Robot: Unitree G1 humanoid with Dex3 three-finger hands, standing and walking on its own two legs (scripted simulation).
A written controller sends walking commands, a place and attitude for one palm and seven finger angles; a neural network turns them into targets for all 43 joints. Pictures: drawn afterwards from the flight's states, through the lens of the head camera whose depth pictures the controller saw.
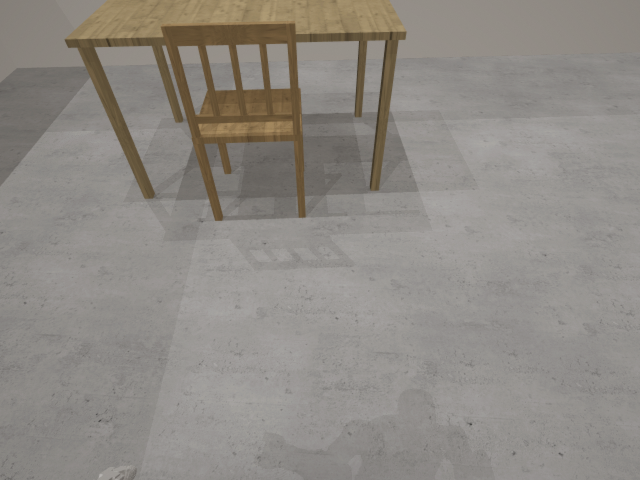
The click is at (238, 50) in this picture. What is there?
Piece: chair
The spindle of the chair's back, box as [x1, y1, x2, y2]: [228, 45, 246, 115]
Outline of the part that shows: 228,45 240,114 242,115 246,114 236,49 235,45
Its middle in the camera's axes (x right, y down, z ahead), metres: -0.29 -0.54 +1.33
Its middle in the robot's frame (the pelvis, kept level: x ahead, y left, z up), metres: +1.34 +0.35 -0.12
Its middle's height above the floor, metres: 0.65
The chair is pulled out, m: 0.00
